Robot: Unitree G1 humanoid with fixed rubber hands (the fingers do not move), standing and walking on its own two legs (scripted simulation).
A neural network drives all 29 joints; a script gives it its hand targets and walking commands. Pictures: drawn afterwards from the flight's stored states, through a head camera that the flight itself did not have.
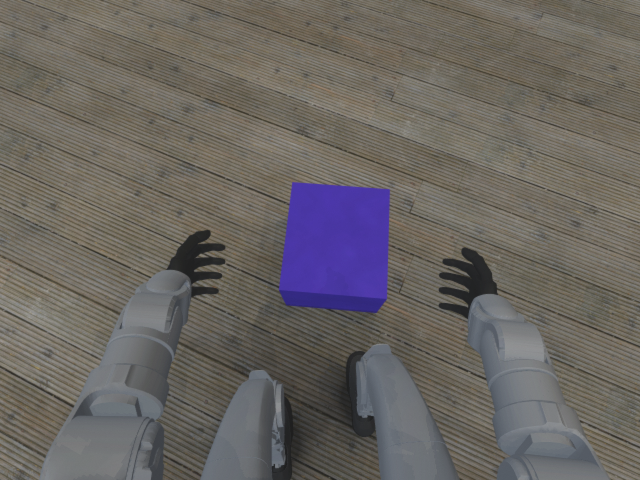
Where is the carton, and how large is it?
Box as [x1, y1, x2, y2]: [279, 182, 389, 312]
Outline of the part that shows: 292,182 279,284 279,290 285,303 288,305 376,312 386,299 389,189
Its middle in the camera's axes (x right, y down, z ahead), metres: +0.04 +0.04 +1.06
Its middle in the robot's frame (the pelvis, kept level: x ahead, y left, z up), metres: +0.55 -0.06 -0.58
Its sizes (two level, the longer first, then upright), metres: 0.288 0.255 0.197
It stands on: the floor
